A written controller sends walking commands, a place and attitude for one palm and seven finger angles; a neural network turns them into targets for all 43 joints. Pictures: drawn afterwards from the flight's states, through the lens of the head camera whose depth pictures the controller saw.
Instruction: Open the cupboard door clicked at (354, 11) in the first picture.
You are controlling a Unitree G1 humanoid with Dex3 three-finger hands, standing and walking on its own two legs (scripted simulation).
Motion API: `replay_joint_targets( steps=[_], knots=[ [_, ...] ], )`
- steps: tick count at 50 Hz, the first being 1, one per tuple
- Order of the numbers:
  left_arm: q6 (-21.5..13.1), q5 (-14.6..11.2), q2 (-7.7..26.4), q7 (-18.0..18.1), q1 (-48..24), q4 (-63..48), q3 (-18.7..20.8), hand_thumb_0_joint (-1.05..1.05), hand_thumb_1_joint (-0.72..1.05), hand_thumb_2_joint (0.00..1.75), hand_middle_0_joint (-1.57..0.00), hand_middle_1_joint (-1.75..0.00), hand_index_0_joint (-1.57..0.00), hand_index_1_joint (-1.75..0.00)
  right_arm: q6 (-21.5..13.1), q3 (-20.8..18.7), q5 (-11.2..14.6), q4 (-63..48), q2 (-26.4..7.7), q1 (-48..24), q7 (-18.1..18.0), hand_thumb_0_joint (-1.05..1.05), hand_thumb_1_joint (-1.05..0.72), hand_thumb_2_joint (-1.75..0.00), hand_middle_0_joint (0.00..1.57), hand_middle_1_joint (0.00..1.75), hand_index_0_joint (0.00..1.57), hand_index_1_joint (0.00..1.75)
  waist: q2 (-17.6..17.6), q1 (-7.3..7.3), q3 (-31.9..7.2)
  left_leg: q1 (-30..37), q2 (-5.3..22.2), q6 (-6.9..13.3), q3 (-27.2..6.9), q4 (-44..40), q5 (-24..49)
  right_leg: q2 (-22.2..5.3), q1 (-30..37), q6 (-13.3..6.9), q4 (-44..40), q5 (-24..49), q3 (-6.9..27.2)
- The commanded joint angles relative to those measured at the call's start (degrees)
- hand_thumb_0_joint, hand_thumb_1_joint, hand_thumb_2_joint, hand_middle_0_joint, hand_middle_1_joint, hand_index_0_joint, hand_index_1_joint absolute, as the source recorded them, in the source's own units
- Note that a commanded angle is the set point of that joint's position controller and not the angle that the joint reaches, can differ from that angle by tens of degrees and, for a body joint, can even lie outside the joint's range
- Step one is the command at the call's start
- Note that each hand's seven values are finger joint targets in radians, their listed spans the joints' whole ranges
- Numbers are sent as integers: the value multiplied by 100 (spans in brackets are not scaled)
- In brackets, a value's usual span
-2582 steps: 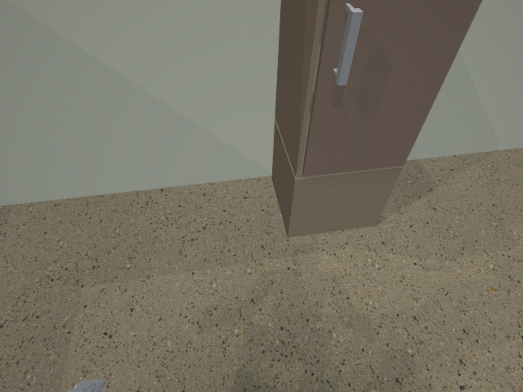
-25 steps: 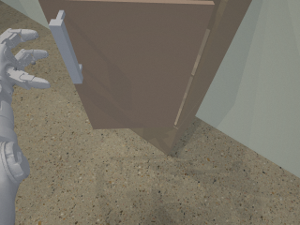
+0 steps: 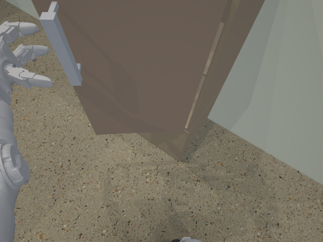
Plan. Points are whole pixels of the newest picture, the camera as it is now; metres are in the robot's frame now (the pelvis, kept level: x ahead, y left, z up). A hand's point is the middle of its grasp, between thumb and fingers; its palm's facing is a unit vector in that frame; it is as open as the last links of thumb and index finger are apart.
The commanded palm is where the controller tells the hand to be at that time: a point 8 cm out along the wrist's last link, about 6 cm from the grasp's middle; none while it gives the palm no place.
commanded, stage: slide the fingers in behind the handle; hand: left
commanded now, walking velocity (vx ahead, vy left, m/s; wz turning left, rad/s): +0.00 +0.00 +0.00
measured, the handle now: (66, 48) +0.53 +0.19 +0.15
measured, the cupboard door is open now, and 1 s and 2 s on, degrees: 40 40 39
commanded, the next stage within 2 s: close the thumb around the handle in 1.50 s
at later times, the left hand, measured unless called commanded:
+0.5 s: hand (46, 63) +0.48 +0.22 +0.16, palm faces +0.02 -1.00 +0.03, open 14.0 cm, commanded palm +0.46 +0.27 +0.15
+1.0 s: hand (67, 60) +0.49 +0.18 +0.15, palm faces +0.02 -1.00 +0.01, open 13.9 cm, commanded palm +0.47 +0.22 +0.15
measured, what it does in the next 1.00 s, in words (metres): stands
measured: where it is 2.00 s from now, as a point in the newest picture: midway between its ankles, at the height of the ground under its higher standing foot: outside the picture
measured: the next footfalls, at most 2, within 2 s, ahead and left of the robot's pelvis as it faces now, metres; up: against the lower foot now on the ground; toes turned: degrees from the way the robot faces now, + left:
none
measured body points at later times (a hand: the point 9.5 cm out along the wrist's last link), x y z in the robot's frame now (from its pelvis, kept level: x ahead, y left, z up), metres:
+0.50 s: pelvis +0.00 +0.00 +0.00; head +0.07 +0.01 +0.45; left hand +0.47 +0.28 +0.16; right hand +0.04 -0.27 -0.11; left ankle -0.03 +0.09 -0.72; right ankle +0.00 -0.12 -0.72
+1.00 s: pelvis -0.01 -0.01 +0.00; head +0.07 +0.00 +0.44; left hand +0.48 +0.24 +0.16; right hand -0.01 -0.28 -0.12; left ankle -0.03 +0.09 -0.72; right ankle +0.00 -0.12 -0.72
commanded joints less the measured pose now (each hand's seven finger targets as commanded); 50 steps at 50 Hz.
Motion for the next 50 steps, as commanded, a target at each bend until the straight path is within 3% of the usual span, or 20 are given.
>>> replay_joint_targets(
  steps=[1,5,6,12,13,18,21,22,23,25,27,30,33,34,36,39,41,44,46,50],
  knots=[
    [-373,-173,1483,-63,-2536,-1539,140,0,-50,30,-30,-120,-30,-120,-95,-401,-30,-373,-1011,727,-39,0,-90,-90,20,30,20,30,799,49,-2670,1873,-16,-37,-511,-201,2944,153,913,-101,-85,2230,164],
    [-307,-216,1465,28,-2257,-1675,253,0,-50,30,-30,-120,-30,-120,-83,-434,-33,-367,-997,728,-8,0,-90,-90,20,30,20,30,726,132,-2591,1881,6,-41,-506,-209,3114,164,934,-105,-89,2279,133],
    [-268,-209,1272,48,-2235,-1645,108,0,-50,30,-30,-120,-30,-120,-85,-422,-28,-378,-975,691,2,0,-90,-90,20,30,20,30,739,104,-2478,1809,-7,-31,-468,-220,2996,161,907,-100,-108,2253,140],
    [-248,-184,1418,230,-2063,-1920,301,0,-50,30,-30,-120,-30,-120,-106,-439,-24,-459,-958,617,37,0,-90,-90,20,30,20,30,544,206,-2458,1666,-25,-3,-418,-261,2910,154,1180,-99,-94,2396,161],
    [-289,-225,1284,241,-2166,-2038,176,0,-50,30,-30,-120,-30,-120,-106,-425,-20,-482,-950,580,29,0,-90,-90,20,30,20,30,709,156,-2433,1720,-27,1,-400,-258,2965,147,1167,-122,-81,2421,155],
    [-270,-230,871,300,-2334,-1967,-127,0,-50,30,-30,-120,-30,-120,-150,-406,8,-474,-915,495,8,0,-90,-90,20,30,20,30,655,56,-2212,1738,-31,5,-410,-288,2733,136,991,-112,-111,2217,144],
    [-231,-192,637,407,-2543,-1706,-260,0,-50,30,-30,-120,-30,-120,-211,-399,-3,-389,-900,463,4,0,-90,-90,20,30,20,30,554,-30,-2004,1703,-29,-14,-470,-317,2300,140,730,-100,-178,1844,132],
    [-227,-187,754,446,-2574,-1569,-179,0,-50,30,-30,-120,-30,-120,-233,-389,-6,-360,-925,477,-5,0,-90,-90,20,30,20,30,379,-40,-1947,1578,-35,1,-472,-325,2150,132,777,-99,-183,1801,144],
    [-251,-204,843,484,-2633,-1480,-116,0,-50,30,-30,-120,-30,-120,-236,-370,-14,-357,-951,514,-30,0,-90,-90,20,30,20,30,223,-48,-1967,1479,-50,27,-464,-323,2092,124,873,-104,-162,1817,145],
    [-295,-107,690,531,-2912,-1532,-288,0,-50,30,-30,-120,-30,-120,-290,-352,-23,-345,-902,455,-20,0,-90,-90,20,30,20,30,589,-73,-2090,1544,-83,1,-479,-309,2018,100,791,-99,-143,1757,186],
    [-369,-55,897,601,-2926,-1474,-141,0,-50,30,-30,-120,-30,-120,-311,-360,-36,-323,-929,499,-17,0,-90,-90,20,30,20,30,387,-53,-2202,1504,-72,0,-510,-281,2077,105,879,-98,-95,1819,192],
    [-492,-76,599,599,-2944,-1683,-312,0,-50,30,-30,-120,-30,-120,-342,-369,-41,-339,-878,480,15,0,-90,-90,20,30,20,30,669,-16,-2591,1858,-65,-44,-529,-204,2534,118,871,-108,-18,2045,176],
    [-441,-156,333,624,-2706,-1460,-385,0,-50,30,-30,-120,-30,-120,-352,-382,-40,-342,-875,510,46,0,-90,-90,20,30,20,30,493,3,-2377,1784,-54,-34,-539,-203,2556,139,798,-123,-27,1953,118],
    [-381,-141,446,651,-2710,-1381,-304,0,-50,30,-30,-120,-30,-120,-339,-378,-38,-308,-901,510,41,0,-90,-90,20,30,20,30,335,-7,-2251,1661,-41,-25,-522,-226,2449,141,792,-107,-52,1963,137],
    [-338,-88,517,725,-2735,-1495,-256,0,-50,30,-30,-120,-30,-120,-338,-386,-46,-346,-891,518,59,0,-90,-90,20,30,20,30,450,71,-2314,1564,-69,-26,-495,-269,2355,126,912,-109,-43,1959,155],
    [-365,-33,458,878,-2868,-1621,-275,0,-50,30,-30,-120,-30,-120,-340,-387,-61,-341,-862,522,73,0,-90,-90,20,30,20,30,518,33,-2274,1589,-68,-28,-498,-258,2300,132,841,-107,-60,1877,148],
    [-385,-24,538,955,-2881,-1508,-191,0,-50,30,-30,-120,-30,-120,-357,-399,-65,-315,-876,576,72,0,-90,-90,20,30,20,30,153,0,-2215,1381,-77,7,-470,-315,2038,138,991,-90,-94,1829,172],
    [-448,49,290,960,-2901,-1623,-422,0,-50,30,-30,-120,-30,-120,-375,-404,-60,-297,-841,579,76,0,-90,-90,20,30,20,30,478,-1,-2309,1595,-79,-12,-478,-285,2225,139,884,-110,-67,1882,160],
    [-424,32,29,969,-3002,-1514,-610,0,-50,30,-30,-120,-30,-120,-395,-407,-61,-232,-838,610,76,0,-90,-90,20,30,20,30,427,-82,-2147,1643,-57,-32,-529,-315,2062,148,674,-110,-111,1661,133],
    [-449,-20,147,1053,-3185,-1545,-452,0,-50,30,-30,-120,-30,-120,-459,-418,-85,-170,-864,659,73,0,-90,-90,20,30,20,30,334,-74,-2338,1633,-72,-17,-533,-322,1983,150,786,-107,-111,1643,152]
  ],
)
